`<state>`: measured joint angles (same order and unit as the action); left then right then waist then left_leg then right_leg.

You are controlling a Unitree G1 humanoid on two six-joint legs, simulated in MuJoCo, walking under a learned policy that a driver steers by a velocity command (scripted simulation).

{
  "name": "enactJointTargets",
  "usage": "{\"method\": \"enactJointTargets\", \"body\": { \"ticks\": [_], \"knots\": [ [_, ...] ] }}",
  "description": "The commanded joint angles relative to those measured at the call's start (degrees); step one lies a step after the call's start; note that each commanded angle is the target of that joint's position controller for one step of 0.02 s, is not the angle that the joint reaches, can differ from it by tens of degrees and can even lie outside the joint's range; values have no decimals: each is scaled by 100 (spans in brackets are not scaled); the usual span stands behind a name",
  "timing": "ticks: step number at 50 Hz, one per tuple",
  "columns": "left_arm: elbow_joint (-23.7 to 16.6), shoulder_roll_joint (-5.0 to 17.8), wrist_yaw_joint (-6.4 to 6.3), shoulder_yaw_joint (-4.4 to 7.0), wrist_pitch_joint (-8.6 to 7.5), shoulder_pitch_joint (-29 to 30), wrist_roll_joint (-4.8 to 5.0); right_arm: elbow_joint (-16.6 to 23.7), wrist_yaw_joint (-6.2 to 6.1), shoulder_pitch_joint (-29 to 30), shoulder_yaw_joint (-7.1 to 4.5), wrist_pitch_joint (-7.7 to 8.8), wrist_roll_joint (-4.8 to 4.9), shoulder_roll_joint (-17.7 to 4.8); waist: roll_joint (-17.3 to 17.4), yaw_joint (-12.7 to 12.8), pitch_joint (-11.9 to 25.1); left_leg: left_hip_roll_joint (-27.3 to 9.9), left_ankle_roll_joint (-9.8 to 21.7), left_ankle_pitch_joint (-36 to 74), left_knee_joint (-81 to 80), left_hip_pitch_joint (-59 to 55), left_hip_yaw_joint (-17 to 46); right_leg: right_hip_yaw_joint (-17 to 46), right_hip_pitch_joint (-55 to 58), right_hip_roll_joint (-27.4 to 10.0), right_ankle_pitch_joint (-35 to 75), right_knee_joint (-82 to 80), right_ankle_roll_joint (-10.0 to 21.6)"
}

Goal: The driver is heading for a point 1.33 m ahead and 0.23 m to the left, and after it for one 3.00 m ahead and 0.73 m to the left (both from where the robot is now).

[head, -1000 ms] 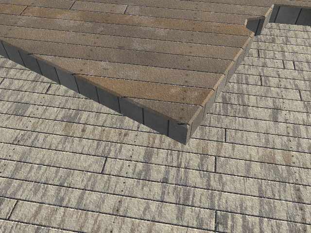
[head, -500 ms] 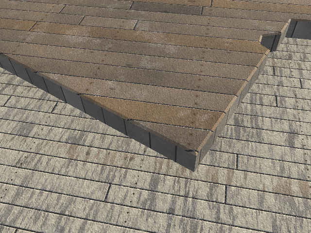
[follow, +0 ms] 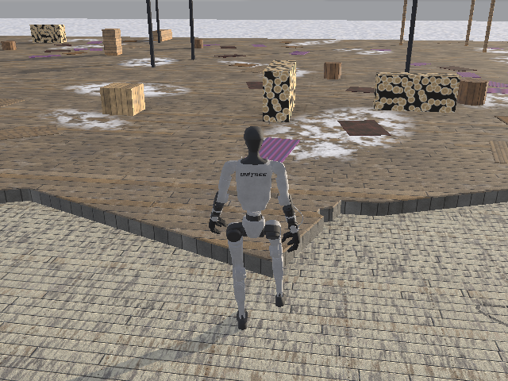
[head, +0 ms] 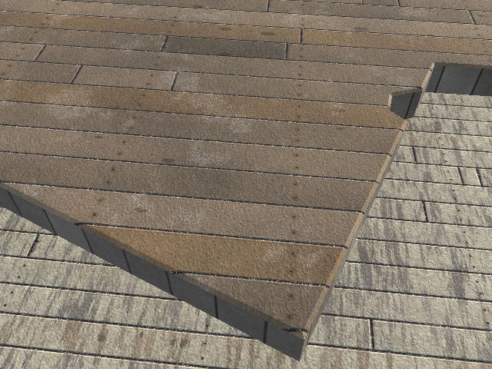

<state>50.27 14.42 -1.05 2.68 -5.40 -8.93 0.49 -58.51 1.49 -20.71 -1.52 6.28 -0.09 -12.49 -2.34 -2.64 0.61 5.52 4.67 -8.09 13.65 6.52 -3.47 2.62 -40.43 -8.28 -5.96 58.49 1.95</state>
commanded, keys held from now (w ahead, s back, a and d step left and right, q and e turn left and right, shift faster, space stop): w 0.18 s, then w+q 0.82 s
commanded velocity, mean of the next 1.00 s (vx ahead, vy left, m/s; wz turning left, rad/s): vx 0.50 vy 0.00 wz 0.35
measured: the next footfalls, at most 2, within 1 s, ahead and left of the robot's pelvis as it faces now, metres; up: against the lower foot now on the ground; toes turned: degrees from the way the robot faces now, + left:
right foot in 0.26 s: +0.33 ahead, -0.16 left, +0.00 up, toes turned -1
left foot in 0.80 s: +0.51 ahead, +0.08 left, +0.00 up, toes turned +21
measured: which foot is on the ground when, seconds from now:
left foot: down 0.00-0.28, up 0.30-0.78, down 0.80-1.00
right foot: up 0.00-0.24, down 0.26-0.80, up 0.82-1.00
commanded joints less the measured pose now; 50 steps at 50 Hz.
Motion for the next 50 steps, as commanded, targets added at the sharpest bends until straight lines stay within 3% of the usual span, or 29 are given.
{"method": "enactJointTargets", "body": {
  "ticks": [1,6,9,11,12,13,14,15,16,17,18,19,20,23,27,30,33,37,38,39,40,41,42,43,44,45,46,48,50],
  "knots": [
    [-300,151,26,27,-44,153,-25,354,-113,142,-145,62,29,-886,409,165,-401,-1625,849,855,-869,388,1067,-12,-55,-46,907,-1083,-74],
    [-583,161,149,-21,-95,1149,62,194,-149,-375,-168,-3,126,-980,450,-192,-526,-1680,700,800,-686,-316,864,-240,183,259,1159,-2402,-92],
    [-765,223,258,-30,-159,1439,81,122,-175,-493,-200,-93,121,-1012,526,-176,-568,-1941,627,1165,-325,-981,939,-228,130,354,654,-2795,77],
    [-687,357,257,28,-185,986,69,160,-176,-398,-214,-164,121,-1038,700,127,-334,-1956,545,2067,209,-947,1032,-340,971,568,113,-2901,217],
    [-512,551,238,133,-210,351,58,215,-178,-228,-208,-191,120,-1047,722,509,15,-1765,442,2928,913,-807,921,-471,1881,773,40,-3087,323],
    [-196,890,190,295,-230,-776,63,314,-170,-82,-148,-192,69,-919,651,1016,684,-1423,253,3023,2176,-141,720,-310,3474,629,203,-3091,513],
    [-9,1507,107,435,-196,-1892,-39,557,-161,-48,-34,-146,-71,-641,-301,1277,1686,-893,16,934,4211,1254,402,1236,5354,-761,375,-3043,837],
    [63,1545,147,428,-167,-1954,-116,468,-120,-814,134,-14,165,50,-1838,833,2331,-119,-179,-2326,5823,3171,758,3783,6664,-1840,-568,-3900,1654],
    [-60,936,157,273,-192,-1542,-104,397,-130,-462,-51,73,294,-776,-857,935,1669,-495,-93,-2173,6423,3618,1364,3489,5962,-1596,-1002,-4105,1394],
    [-175,644,148,174,-201,-1012,-84,564,-140,35,-126,89,357,-955,-543,779,962,-805,-24,-1605,6411,3707,1214,2440,5108,-1415,-748,-4195,1117],
    [-78,385,171,93,-154,-697,-393,507,-118,58,-115,-26,-145,-719,457,325,167,-1020,-14,-981,5651,3019,817,1509,3692,-1084,103,-4495,772],
    [-61,326,160,76,-144,-623,-356,487,-88,12,-108,-154,-278,-507,281,197,-73,-1078,-53,-883,5435,2680,729,953,3149,-886,474,-4676,600],
    [-7,343,155,76,-158,-677,-310,438,-33,-180,-86,-272,-328,-379,-11,118,-52,-1053,-96,-793,5552,2414,607,572,2903,-780,1068,-4686,584],
    [81,414,159,111,-249,-809,-179,617,70,108,-134,-444,-199,-347,-315,6,20,-1079,-135,-350,5712,2818,529,-55,3031,-696,1477,-4827,691],
    [249,334,76,84,-196,-1230,-217,964,129,1034,-138,-486,-221,-301,-267,179,-230,-1103,-202,227,5004,3478,383,-628,3398,-628,1292,-4915,718],
    [242,426,40,95,-183,-1258,-222,1180,176,1626,-92,-487,-210,-211,-249,273,-368,-1060,-189,678,3782,3218,220,-981,3541,-616,1313,-4936,631],
    [269,536,-5,121,-143,-1359,-237,1386,161,1994,-61,-539,-221,-175,-249,344,-435,-933,-32,239,3087,2804,-178,-1271,3854,-787,2285,-4637,521],
    [230,729,-19,158,16,-1368,-256,1328,67,1419,-171,-560,-245,-371,-337,124,-5,-357,332,-664,2572,1763,-558,-1619,4278,-797,4519,-3021,401],
    [166,835,-8,189,98,-1243,-213,1158,65,832,-225,-504,-219,-404,-285,-112,303,-114,428,-530,2115,1151,-624,-1657,4230,-728,4578,-2096,365],
    [89,908,24,204,165,-1115,-129,951,41,174,-306,-427,-215,-505,-65,-460,645,36,518,22,1382,120,-549,-1733,3724,-547,3655,-871,213],
    [-89,609,40,131,175,-1124,-160,889,-13,-121,-465,-378,-261,-1094,641,-451,775,-999,674,95,1139,-923,959,-1705,2231,-140,664,781,10],
    [-513,125,80,35,147,-1410,-36,1075,-28,-63,-629,-432,-274,-1942,1868,-36,1326,-2668,1836,1669,652,-2173,4184,-1177,153,902,-2468,2944,-329],
    [-596,356,73,32,105,-790,-140,1109,-72,-285,-679,-542,-159,-1862,951,-441,1432,-2609,2071,681,168,-2048,4194,-325,-469,717,-1997,3772,-302],
    [-739,267,94,-5,17,-424,-189,1060,-133,-7,-594,-564,-131,-1523,647,-309,679,-2400,1924,7,154,-1469,3496,-311,-995,516,-1603,4160,-226],
    [-746,146,87,-31,-34,-362,-250,993,-142,78,-484,-547,-125,-1173,361,-90,226,-2044,1585,105,269,-887,3009,-388,-1183,400,-1571,4355,-124],
    [-788,67,91,-51,8,-352,-323,1013,-142,216,-371,-504,-115,-875,213,100,101,-1719,1342,537,491,-429,2621,-352,-1277,351,-1585,4611,-60],
    [-864,-90,64,-92,113,-286,-294,977,-114,204,-278,-459,-144,-647,484,158,170,-1606,1332,641,588,-183,2565,-449,-1656,486,-1900,5842,39],
    [-1257,-473,24,-253,276,111,-289,766,-47,-186,-194,-313,-175,-650,365,276,76,-1555,1115,170,664,182,2471,-411,-2622,598,-2079,6795,229],
    [-1638,-846,-33,-445,367,624,-372,538,-44,-511,-125,-237,-190,-632,382,350,-143,-1515,895,-363,720,580,2487,-356,-3517,676,-1953,7395,378]
  ]
}}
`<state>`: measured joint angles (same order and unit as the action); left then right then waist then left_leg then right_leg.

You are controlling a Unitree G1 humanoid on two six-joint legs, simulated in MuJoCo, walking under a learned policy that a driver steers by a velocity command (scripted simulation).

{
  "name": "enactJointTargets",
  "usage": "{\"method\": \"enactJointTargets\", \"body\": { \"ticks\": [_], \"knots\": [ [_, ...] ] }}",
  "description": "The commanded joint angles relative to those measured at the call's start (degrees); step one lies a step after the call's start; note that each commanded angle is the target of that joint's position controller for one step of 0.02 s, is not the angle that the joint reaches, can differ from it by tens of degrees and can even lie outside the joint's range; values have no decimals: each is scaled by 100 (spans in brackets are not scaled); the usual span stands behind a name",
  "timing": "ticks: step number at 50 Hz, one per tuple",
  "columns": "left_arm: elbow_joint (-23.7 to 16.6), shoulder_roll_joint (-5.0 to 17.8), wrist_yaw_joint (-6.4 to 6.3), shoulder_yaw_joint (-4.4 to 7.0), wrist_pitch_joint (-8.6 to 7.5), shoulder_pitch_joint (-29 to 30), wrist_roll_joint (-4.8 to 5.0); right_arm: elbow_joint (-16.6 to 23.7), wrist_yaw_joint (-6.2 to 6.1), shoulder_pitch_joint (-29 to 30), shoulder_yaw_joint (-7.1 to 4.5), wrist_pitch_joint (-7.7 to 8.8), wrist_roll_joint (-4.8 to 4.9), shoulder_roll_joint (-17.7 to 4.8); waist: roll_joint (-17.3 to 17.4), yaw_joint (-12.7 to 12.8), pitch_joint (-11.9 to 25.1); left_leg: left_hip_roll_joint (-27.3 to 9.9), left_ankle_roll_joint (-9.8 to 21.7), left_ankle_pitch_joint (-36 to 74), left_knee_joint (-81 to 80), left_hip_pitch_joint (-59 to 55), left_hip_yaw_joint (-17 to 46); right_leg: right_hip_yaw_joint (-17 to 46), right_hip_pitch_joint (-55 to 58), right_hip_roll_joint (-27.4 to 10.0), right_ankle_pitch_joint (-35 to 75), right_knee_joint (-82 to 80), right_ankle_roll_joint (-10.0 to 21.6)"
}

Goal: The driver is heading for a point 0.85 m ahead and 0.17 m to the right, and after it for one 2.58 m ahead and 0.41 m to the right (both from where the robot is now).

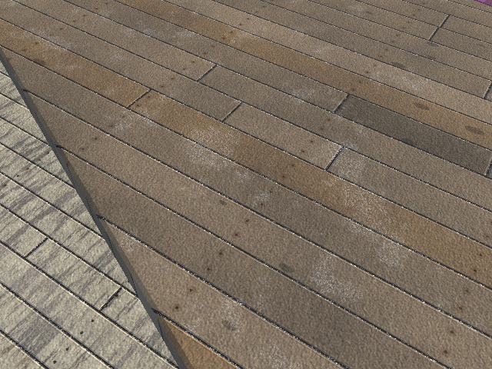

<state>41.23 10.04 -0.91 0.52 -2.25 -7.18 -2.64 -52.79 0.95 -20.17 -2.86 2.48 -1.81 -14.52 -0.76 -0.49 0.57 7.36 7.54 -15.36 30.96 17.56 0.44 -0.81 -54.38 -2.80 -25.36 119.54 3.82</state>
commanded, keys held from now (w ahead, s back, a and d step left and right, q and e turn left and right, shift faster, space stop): w+q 0.02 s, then w+e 0.96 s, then w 0.02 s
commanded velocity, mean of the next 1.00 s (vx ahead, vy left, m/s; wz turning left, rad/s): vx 0.50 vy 0.00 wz -0.30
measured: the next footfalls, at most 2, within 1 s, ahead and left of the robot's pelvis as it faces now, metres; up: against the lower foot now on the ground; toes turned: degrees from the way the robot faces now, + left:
right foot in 0.32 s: +0.32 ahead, -0.08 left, +0.15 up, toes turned -5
left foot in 0.80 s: +0.67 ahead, -0.02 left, +0.15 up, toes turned -21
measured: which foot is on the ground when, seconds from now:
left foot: down 0.00-0.34, up 0.36-0.78, down 0.80-1.00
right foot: up 0.00-0.30, down 0.32-0.80, up 0.82-1.00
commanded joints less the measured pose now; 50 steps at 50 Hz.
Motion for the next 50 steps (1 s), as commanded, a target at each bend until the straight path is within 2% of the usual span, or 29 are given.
{"method": "enactJointTargets", "body": {
  "ticks": [1,3,6,10,13,14,15,16,17,18,19,20,21,22,24,27,28,29,32,37,39,40,41,42,43,44,45,47,50],
  "knots": [
    [-938,-494,-50,-297,45,823,-124,-53,-57,-588,44,132,11,-351,161,124,-231,-1639,585,77,-1210,-260,2189,23,-2268,127,22,1271,168],
    [-1182,-429,-38,-402,103,1119,-112,-146,-117,-437,143,130,89,-340,245,273,-538,-1322,359,-677,-1748,412,1803,-276,-1986,89,309,-284,-4],
    [-1171,-8,-19,-278,215,1009,-36,-118,-270,-752,129,164,175,-548,334,98,-338,-1598,465,1842,-2353,-389,1667,-698,-1413,-84,575,-1693,-177],
    [-1096,-146,49,-265,371,1055,4,-260,-360,-1403,70,183,154,-492,272,-77,-31,-1867,363,4301,-2006,-2681,791,-787,-1636,-118,-197,-2147,253],
    [-930,-155,171,-273,341,919,204,92,-359,-978,98,133,153,-473,584,234,173,-1825,242,8586,-1607,-1628,-31,-1452,1266,498,-692,-4288,608],
    [-679,14,161,-166,342,315,233,107,-360,-980,61,118,60,-610,840,492,563,-2043,243,9953,-803,-1881,-53,-1450,1843,751,-990,-4440,703],
    [-507,249,159,-91,344,-281,229,88,-355,-1046,-10,136,87,-775,1129,699,913,-2239,261,10543,191,-2116,-42,-1227,2361,1006,-1412,-4945,836],
    [-224,548,176,42,299,-1228,170,236,-317,-729,-88,191,164,-955,993,1222,1292,-2145,166,10226,1633,-1506,-263,-219,3576,812,-1350,-5716,1197],
    [96,1201,152,271,283,-1985,127,648,-160,-387,-112,266,321,-815,-513,1502,1351,-1002,-206,6288,4272,596,-327,3237,4628,-373,-2554,-7949,1977],
    [122,1280,56,302,92,-1742,251,765,20,388,-44,432,85,-466,-1682,1193,1277,187,-241,374,6546,2022,792,6847,5071,-1187,-1535,-10776,2473],
    [119,903,63,144,-101,-1144,259,1063,200,175,-64,548,272,-344,-884,479,442,-177,-62,35,7163,3033,1308,6715,4580,-1556,-1944,-10777,2064],
    [270,367,132,2,-198,-1204,222,1345,251,898,90,556,278,-173,-12,495,-231,-288,75,4,7738,3335,1052,5924,3741,-1386,-1731,-10447,1785],
    [433,64,209,-134,-280,-1073,201,1557,239,1102,175,519,260,38,787,49,-713,-530,177,-82,7757,3526,853,4732,2945,-1134,-1260,-10133,1494],
    [490,-127,269,-219,-324,-805,96,1546,215,776,252,448,217,154,801,-402,-712,-796,226,157,7530,3338,719,3558,2393,-754,-483,-10054,1103],
    [458,-10,299,-194,-334,-537,164,1528,149,278,336,319,288,163,220,-770,-661,-1002,19,197,6789,3250,482,2075,2270,-215,995,-10190,905],
    [531,441,293,-60,-373,-1020,398,1957,9,1188,470,349,-32,66,421,-398,-555,-1010,-271,1162,4439,2795,-266,1134,2107,440,2036,-10413,801],
    [604,508,212,-35,-340,-1486,383,2035,-38,1465,478,366,-128,119,217,-143,-228,-901,-447,1608,3744,2543,-481,1054,2479,510,2356,-10407,797],
    [597,454,140,-13,-331,-1750,348,2034,-96,1683,477,359,-55,219,276,42,149,-809,-561,1738,3277,2068,-601,898,2778,520,3100,-10598,661],
    [607,685,-54,89,-318,-2291,442,2398,-65,2698,441,487,244,233,-313,417,152,-434,-870,1667,1027,2002,-525,1248,4448,289,4431,-10744,529],
    [434,1011,-193,268,-40,-1978,465,2244,52,2357,34,470,343,-587,-1012,59,573,-166,-620,1645,-664,948,-138,1795,6132,-120,6320,-9472,136],
    [50,1090,-111,304,-15,-1057,313,1882,-19,919,-107,489,327,-827,-952,-728,1132,-795,-204,1946,-1079,-904,370,1801,5390,-36,6254,-7886,88],
    [-226,839,-1,231,-101,-887,161,1732,-112,-67,-160,472,151,-1041,-403,-947,2034,-1796,140,1636,-413,-2841,1167,1663,4161,295,4062,-6653,229],
    [-301,127,90,46,-170,-1994,206,1682,-126,-167,-198,472,-68,-1184,1628,-270,2546,-3303,1350,1851,-484,-4907,3755,1319,1691,1098,-814,-4906,-105],
    [-150,728,112,120,-188,-2183,406,1818,-172,141,-171,459,-10,-673,1525,-388,2337,-3367,1501,83,-1046,-4340,4461,1313,1080,576,-549,-3834,-69],
    [-244,1136,133,251,-177,-1417,463,1817,-234,467,-88,443,88,-239,765,-508,1224,-3026,1147,-521,-1350,-3292,3431,1148,846,346,-10,-3699,-106],
    [-389,1136,137,274,-173,-999,430,1729,-216,691,-54,430,141,-280,132,-323,572,-2724,821,-213,-1603,-2279,2678,922,1005,140,478,-3779,-139],
    [-465,1069,147,287,-170,-813,380,1668,-178,805,-36,445,124,-309,-26,-164,222,-2452,675,125,-1807,-1627,2249,891,1131,18,777,-3954,-159],
    [-479,888,178,288,-108,-985,486,1494,-89,893,-42,491,83,-271,247,102,-43,-2090,524,609,-2119,-921,1401,801,1412,-222,951,-4212,-168],
    [-629,751,157,237,-37,-735,443,1215,-27,738,-106,540,140,-469,382,113,-220,-2014,541,1281,-2315,-506,726,771,1218,-397,1224,-4644,-304]
  ]
}}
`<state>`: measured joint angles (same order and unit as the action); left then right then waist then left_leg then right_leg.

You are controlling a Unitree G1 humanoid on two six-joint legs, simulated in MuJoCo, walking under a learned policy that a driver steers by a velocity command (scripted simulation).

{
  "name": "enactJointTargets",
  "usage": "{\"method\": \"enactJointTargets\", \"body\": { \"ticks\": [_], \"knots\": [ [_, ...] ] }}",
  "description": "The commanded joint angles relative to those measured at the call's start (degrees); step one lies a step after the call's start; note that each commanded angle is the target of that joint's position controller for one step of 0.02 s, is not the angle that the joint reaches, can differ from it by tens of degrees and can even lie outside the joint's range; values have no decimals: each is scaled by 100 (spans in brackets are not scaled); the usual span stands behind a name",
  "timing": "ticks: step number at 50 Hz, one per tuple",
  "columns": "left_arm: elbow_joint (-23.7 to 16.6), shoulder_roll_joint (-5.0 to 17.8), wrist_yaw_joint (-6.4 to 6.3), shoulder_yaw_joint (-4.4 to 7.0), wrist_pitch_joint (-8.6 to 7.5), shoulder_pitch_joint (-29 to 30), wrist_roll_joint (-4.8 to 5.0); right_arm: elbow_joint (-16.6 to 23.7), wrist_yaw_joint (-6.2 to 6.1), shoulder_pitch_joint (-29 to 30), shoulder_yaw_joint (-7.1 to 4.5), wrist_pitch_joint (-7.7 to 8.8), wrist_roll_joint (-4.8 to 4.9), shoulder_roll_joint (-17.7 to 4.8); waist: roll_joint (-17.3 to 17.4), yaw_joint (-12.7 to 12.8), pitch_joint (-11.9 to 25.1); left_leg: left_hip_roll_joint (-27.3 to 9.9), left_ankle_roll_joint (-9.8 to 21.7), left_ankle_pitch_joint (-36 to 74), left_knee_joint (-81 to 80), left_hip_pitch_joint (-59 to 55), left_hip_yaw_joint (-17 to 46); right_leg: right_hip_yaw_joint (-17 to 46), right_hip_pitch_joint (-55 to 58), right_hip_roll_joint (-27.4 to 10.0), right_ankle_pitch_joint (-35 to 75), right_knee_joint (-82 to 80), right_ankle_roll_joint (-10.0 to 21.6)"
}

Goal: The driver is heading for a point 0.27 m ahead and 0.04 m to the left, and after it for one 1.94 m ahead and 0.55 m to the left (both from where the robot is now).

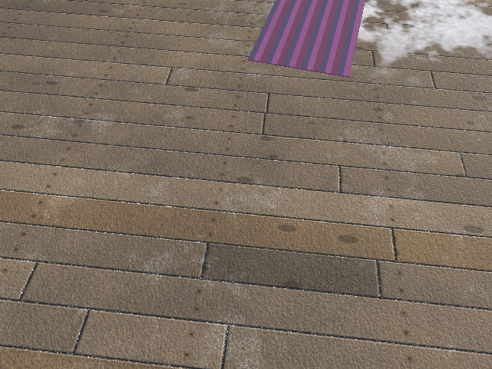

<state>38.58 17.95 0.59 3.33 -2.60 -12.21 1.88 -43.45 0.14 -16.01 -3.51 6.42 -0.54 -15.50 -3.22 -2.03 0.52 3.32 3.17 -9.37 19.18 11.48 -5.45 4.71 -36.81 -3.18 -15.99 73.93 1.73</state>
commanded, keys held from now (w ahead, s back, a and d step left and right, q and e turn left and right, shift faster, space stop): w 0.06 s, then q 0.94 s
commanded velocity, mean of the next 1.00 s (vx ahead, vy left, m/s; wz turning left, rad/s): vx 0.15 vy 0.00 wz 0.30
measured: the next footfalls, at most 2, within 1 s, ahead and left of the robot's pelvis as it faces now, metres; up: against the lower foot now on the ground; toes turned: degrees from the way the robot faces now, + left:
right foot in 0.26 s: +0.32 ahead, -0.16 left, +0.00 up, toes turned +0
left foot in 0.66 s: +0.24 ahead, +0.09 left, +0.00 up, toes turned +17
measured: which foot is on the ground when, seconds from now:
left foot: down 0.00-0.28, up 0.30-0.64, down 0.66-1.00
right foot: up 0.00-0.24, down 0.26-0.66, up 0.68-1.00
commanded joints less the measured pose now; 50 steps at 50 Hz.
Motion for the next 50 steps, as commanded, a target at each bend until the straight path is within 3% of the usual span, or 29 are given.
{"method": "enactJointTargets", "body": {
  "ticks": [1,3,5,7,9,11,12,13,14,15,16,17,18,19,21,23,25,29,32,33,34,35,36,37,38,39,42,46,50],
  "knots": [
    [-401,-49,-10,-54,-9,-116,-25,192,62,238,-66,156,-15,-479,617,254,-233,-1610,1007,906,-1154,112,1184,258,-630,-360,474,-356,-138],
    [-437,-46,-5,-76,-47,177,-62,109,72,116,-92,155,-29,-618,586,198,-231,-1517,968,1224,-1138,48,858,205,-598,-366,1035,-1237,-138],
    [-545,-164,49,-147,-139,692,-175,14,70,77,-50,91,56,-637,547,102,-314,-1295,834,2210,-974,228,547,-269,-80,-285,1548,-2437,-90],
    [-630,-260,110,-181,-226,1198,-159,-113,75,-338,-46,6,140,-781,564,-158,-216,-1285,759,2721,-734,-17,549,-580,311,-60,1819,-3216,-127],
    [-739,-169,158,-150,-280,1471,-96,-202,64,-613,-77,-96,179,-946,763,-262,-144,-1421,713,2787,-409,-569,762,-543,360,105,1784,-3821,-115],
    [-743,61,161,-44,-337,1342,-121,-249,13,-645,-70,-189,195,-922,1019,-86,68,-1494,507,2771,95,-1030,1041,-424,723,268,1667,-4482,-9],
    [-599,201,140,32,-374,924,-193,-216,-24,-497,-72,-213,216,-939,1067,192,288,-1375,344,2956,521,-1028,1022,-495,1359,394,2037,-4943,101],
    [-418,464,77,132,-402,380,-299,-173,-47,-501,-51,-196,200,-866,1048,411,642,-1104,135,2906,1141,-715,906,-453,2360,274,2859,-5083,265],
    [-317,880,-20,226,-389,-418,-473,90,-68,-339,58,-126,55,-579,533,707,1446,-727,-159,1261,2450,419,689,295,4064,-730,5580,-4330,609],
    [-419,1003,-88,213,-259,-517,-592,54,-23,-1285,253,-118,37,32,-1023,475,2466,-139,-581,-2985,4551,2357,667,1872,6004,-2493,7642,-3904,1745],
    [-492,743,-92,195,-126,-702,-415,-23,-31,-1345,124,-177,164,-562,-936,754,3186,-297,-658,-3313,5419,2451,1301,2110,5797,-2445,6703,-4107,1892],
    [-469,508,-118,145,-60,-434,-292,107,-49,-857,7,-266,278,-784,-640,698,2505,-471,-712,-3016,5723,2913,1168,1591,5244,-2102,5637,-4362,1712],
    [-417,326,-162,94,-30,-117,-210,194,-109,-553,14,-373,245,-657,-371,542,1892,-634,-769,-2593,5641,3128,984,1268,4544,-1844,4595,-4639,1523],
    [-378,148,-183,39,-2,198,-182,198,-169,-490,-21,-519,175,-590,-328,344,1325,-747,-852,-2329,5499,2965,926,949,3654,-1671,3657,-4994,1401],
    [-350,159,-184,61,30,730,-329,244,-238,-707,-35,-790,158,-356,-597,-37,774,-768,-908,-1940,5255,2091,719,430,2060,-1488,2400,-5645,1285],
    [-326,261,-194,115,8,980,-357,329,-250,-669,-47,-869,121,-268,-566,-130,586,-752,-836,-1556,4741,1744,573,-43,1526,-1410,2123,-5842,1246],
    [-239,388,-238,166,-9,1041,-326,458,-188,-400,-26,-879,74,-221,-470,-83,619,-839,-689,-1039,3952,1432,552,-346,1474,-1411,2093,-5822,1204],
    [-67,578,-298,243,89,921,-202,718,-19,11,-89,-926,80,-419,-573,42,728,-804,-462,-721,2972,1025,427,-436,1807,-1641,1517,-5702,1099],
    [95,594,-307,270,204,815,-79,737,51,-107,-183,-950,28,-472,-357,-40,664,-488,-114,-412,1813,338,113,-689,1783,-1498,516,-5113,637],
    [210,410,-304,238,252,621,-85,694,23,-267,-258,-947,-17,-610,-5,-45,490,-420,79,-246,1316,45,280,-926,1488,-1240,-86,-4522,297],
    [222,96,-278,172,305,382,-209,803,-75,-303,-411,-916,-64,-1217,1567,128,191,-1539,523,916,302,-243,2027,-1607,556,-498,-981,-2788,-286],
    [-135,191,-320,173,288,806,-299,1044,-85,-227,-466,-842,-160,-1709,2420,8,3,-2573,1547,1454,-209,-134,3682,-1057,-630,297,-2173,-1404,-518],
    [-178,399,-348,251,284,1164,-270,1043,-44,-276,-411,-714,-240,-1491,1773,-196,206,-2461,1661,987,-337,21,3635,-335,-725,252,-2037,-650,-421],
    [-128,451,-360,291,302,1044,-202,1087,-35,5,-356,-624,-189,-1325,1487,12,198,-2158,1328,667,-245,64,3193,-147,-743,166,-1466,-483,-319],
    [24,445,-402,326,330,866,-236,1169,-60,400,-315,-605,-55,-1136,1106,198,278,-1840,963,413,-109,68,2820,-71,-690,79,-949,-523,-314],
    [59,481,-434,352,350,799,-293,1237,-94,650,-257,-623,47,-968,1107,274,349,-1704,805,556,-23,134,2588,-73,-578,77,-644,-535,-368],
    [41,322,-398,322,299,696,-270,1319,-180,621,-187,-640,7,-814,1027,330,664,-1426,790,1149,140,116,2320,-109,-199,255,-195,-532,-469],
    [-85,128,-375,208,237,982,-236,1313,-270,347,-258,-688,46,-925,1089,133,733,-1407,860,1053,243,-380,2602,-9,-169,356,-194,-1816,-587],
    [-87,156,-277,196,185,1004,-181,1404,-263,402,-323,-785,35,-1025,1217,66,652,-1356,955,615,241,-78,3007,-2,473,491,-490,-2705,-569]
  ]
}}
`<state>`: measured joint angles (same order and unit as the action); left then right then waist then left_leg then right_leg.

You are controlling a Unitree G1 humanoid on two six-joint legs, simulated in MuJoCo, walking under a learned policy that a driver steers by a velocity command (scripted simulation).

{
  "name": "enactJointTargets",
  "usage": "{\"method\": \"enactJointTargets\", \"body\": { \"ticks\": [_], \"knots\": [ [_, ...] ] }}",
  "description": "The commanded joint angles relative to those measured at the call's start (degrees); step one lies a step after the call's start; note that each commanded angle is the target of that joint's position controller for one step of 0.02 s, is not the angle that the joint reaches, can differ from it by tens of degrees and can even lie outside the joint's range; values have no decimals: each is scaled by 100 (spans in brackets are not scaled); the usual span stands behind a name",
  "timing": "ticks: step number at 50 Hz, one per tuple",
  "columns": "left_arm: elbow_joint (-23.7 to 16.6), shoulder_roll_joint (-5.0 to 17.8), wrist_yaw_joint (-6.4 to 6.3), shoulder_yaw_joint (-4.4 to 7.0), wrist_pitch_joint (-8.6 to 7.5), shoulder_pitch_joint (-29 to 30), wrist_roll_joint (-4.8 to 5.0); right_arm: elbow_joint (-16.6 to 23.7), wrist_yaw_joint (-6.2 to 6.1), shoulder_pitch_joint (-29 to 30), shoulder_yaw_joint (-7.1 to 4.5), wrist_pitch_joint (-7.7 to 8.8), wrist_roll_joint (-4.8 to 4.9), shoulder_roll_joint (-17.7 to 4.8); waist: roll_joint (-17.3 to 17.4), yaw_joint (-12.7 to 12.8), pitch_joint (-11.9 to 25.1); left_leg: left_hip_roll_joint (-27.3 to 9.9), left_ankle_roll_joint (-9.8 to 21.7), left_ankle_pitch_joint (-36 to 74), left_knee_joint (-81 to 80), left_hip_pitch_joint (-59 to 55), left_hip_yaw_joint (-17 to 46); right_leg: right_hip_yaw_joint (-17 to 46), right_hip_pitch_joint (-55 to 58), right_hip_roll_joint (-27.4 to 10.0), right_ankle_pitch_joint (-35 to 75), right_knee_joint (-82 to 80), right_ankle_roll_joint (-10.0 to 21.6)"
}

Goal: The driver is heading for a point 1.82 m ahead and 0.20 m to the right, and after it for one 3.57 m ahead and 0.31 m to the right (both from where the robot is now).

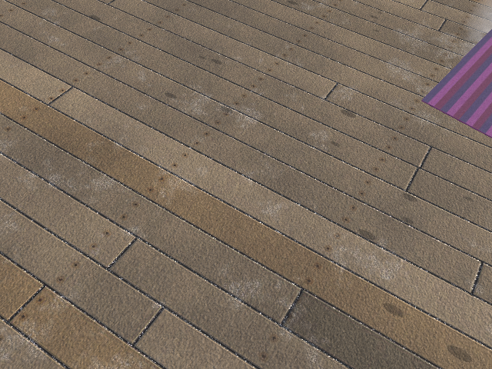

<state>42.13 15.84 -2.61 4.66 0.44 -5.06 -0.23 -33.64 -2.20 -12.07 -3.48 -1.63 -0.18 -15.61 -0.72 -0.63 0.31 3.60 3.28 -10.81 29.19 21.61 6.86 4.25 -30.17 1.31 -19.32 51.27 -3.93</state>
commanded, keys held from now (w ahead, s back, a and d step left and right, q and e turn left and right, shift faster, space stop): q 0.10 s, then no key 0.08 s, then e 0.80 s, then w+e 0.02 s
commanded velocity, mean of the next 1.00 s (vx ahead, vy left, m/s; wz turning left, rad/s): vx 0.00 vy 0.00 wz -0.16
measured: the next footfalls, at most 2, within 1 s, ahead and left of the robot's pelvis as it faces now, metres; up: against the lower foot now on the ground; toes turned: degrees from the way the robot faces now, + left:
right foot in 0.16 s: +0.06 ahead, -0.14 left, +0.00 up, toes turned +10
left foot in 0.46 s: +0.01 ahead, +0.11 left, +0.00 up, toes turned -1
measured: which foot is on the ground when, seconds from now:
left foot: down 0.00-0.16, up 0.18-0.44, down 0.46-0.80, up 0.82-1.00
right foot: up 0.00-0.14, down 0.16-0.48, up 0.50-0.78, down 0.80-1.00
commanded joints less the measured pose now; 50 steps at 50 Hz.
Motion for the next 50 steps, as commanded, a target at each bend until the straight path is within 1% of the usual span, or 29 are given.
{"method": "enactJointTargets", "body": {
  "ticks": [1,5,7,8,9,10,11,14,16,17,19,22,23,24,25,26,27,28,30,34,37,39,40,41,42,43,45,49,50],
  "knots": [
    [-437,382,68,67,-139,264,44,442,-12,35,-334,2,6,-1018,990,-79,659,-1356,958,789,-752,-1036,1887,44,-27,85,-217,-627,18],
    [-404,451,174,90,-237,56,87,505,23,223,-360,-55,82,-1012,1097,-9,706,-1211,903,1250,-555,-1121,2276,61,600,179,-157,-1682,155],
    [-262,525,237,126,-276,-370,40,532,3,352,-325,-87,150,-904,945,212,804,-939,585,1027,-236,-794,2028,-51,1600,-9,951,-2883,344],
    [-264,792,228,193,-257,-523,-63,533,-4,196,-266,-85,104,-687,426,158,899,-645,289,28,315,-113,1667,505,2339,-793,1340,-3022,642],
    [-346,1210,190,262,-183,-312,-165,566,21,-80,-203,-43,66,-442,-1143,-188,653,342,-103,-1890,1462,1035,505,1731,2665,-1875,2482,-3192,1374],
    [-385,984,205,223,-208,-377,-265,617,23,154,-333,55,-23,-889,-1528,48,555,301,-428,-2706,2695,1293,313,2641,2097,-2534,2655,-3390,2210],
    [-495,756,178,147,-225,-113,-208,485,38,127,-411,80,-9,-1104,-1010,-3,439,169,-544,-2362,3455,1244,507,2304,1950,-2271,2408,-3360,2189],
    [-493,191,201,-111,-222,432,-19,138,61,-133,-237,-17,-105,-475,-581,-277,316,-221,-847,-1487,3162,743,255,1217,1707,-1317,2339,-3196,1558],
    [-443,371,227,-60,-123,294,20,219,101,241,-80,45,-93,-107,-800,-86,246,-290,-920,-1402,1841,166,-349,791,1621,-837,2609,-3081,1416],
    [-410,630,222,31,-70,26,35,312,90,528,-78,81,-62,-107,-953,106,234,-212,-923,-1525,1385,89,-486,912,1788,-831,2652,-2990,1471],
    [-395,958,207,133,-6,-317,52,295,49,547,-172,104,58,-350,-1070,232,307,-100,-903,-1424,677,-32,-522,1350,2127,-1002,2564,-2884,1600],
    [-475,940,151,145,24,-307,204,117,17,181,-246,161,69,-491,-1000,38,389,-98,-613,-142,-795,-909,-453,1716,1965,-944,2522,-2737,1406],
    [-509,845,134,119,-2,-322,184,133,-1,38,-282,183,15,-631,-773,-9,583,-434,-457,315,-693,-1559,-286,1668,1502,-874,2232,-2587,1192],
    [-618,623,138,73,-59,-292,147,95,-11,-37,-373,175,-89,-968,100,83,727,-979,-131,876,-298,-1941,48,1086,834,-499,1643,-2178,877],
    [-652,524,156,49,-100,-185,149,24,21,-137,-416,145,-150,-956,1063,27,630,-1365,316,1020,-505,-1829,482,345,396,36,497,-1567,570],
    [-713,620,182,80,-108,-142,129,67,30,-106,-385,135,-173,-863,1508,-48,479,-2003,758,1290,-832,-1789,1114,34,-16,149,-362,-996,410],
    [-705,746,196,157,-85,-108,125,139,-3,-16,-357,155,-180,-772,1564,-127,417,-2413,1075,1739,-937,-1781,1403,-126,-308,77,-1316,29,303],
    [-694,834,198,233,-29,-123,128,170,-43,7,-330,189,-151,-732,1277,-135,335,-2566,1221,2196,-942,-1724,1423,-68,-565,-2,-1641,1014,201],
    [-618,621,216,213,111,-369,155,176,-73,408,-315,247,-32,-718,786,125,178,-2281,940,2391,-822,-1526,724,37,-643,-238,-1186,1315,97],
    [-841,312,325,40,190,-160,135,82,-46,534,-367,154,-12,-846,1073,-15,272,-1844,730,2077,-732,-1121,-248,-572,212,-315,-558,98,62],
    [-976,524,417,101,217,-286,155,-25,-23,369,-409,124,82,-997,1188,-25,431,-2023,656,1677,-476,-1167,-273,-830,800,-182,-170,-997,254],
    [-828,595,391,184,231,-819,109,-118,-6,269,-370,133,161,-877,924,192,499,-1828,275,877,171,-731,-590,-989,1765,141,668,-2148,516],
    [-849,943,327,297,209,-1034,92,-195,25,-19,-311,142,53,-624,-15,166,509,-1458,-216,-132,1276,141,-1115,-88,2629,-324,1940,-2587,781],
    [-1102,1672,236,405,165,-1054,45,95,49,86,-150,137,-276,-231,-1854,-7,477,-663,-838,-3026,3276,1827,-1328,2315,3237,-2038,4193,-2721,1697],
    [-1153,1593,315,349,22,-1255,-205,269,-20,723,-222,187,-81,-541,-1469,568,941,-392,-835,-3103,4154,2012,-335,3070,2735,-2452,3592,-3133,2584],
    [-1137,1436,324,290,-72,-1038,-210,245,-61,870,-277,174,46,-761,-904,446,610,-508,-779,-2609,4466,2121,-204,2606,2537,-2135,2737,-3205,2398],
    [-1171,1074,221,167,-65,-507,28,54,-136,735,-321,118,-40,-793,-402,187,344,-679,-741,-1627,4176,2059,-134,1950,2181,-1568,1840,-3153,1785],
    [-1248,944,86,81,-5,-345,9,-59,-83,426,-293,143,-36,-612,-531,8,533,-459,-824,-764,3843,1517,-235,1541,1880,-1141,1903,-3182,1656],
    [-1215,923,64,82,-12,-490,40,-65,-67,425,-273,159,-38,-584,-489,53,623,-452,-835,-653,3501,1538,-237,1590,1995,-1068,1189,-3274,1660]
  ]
}}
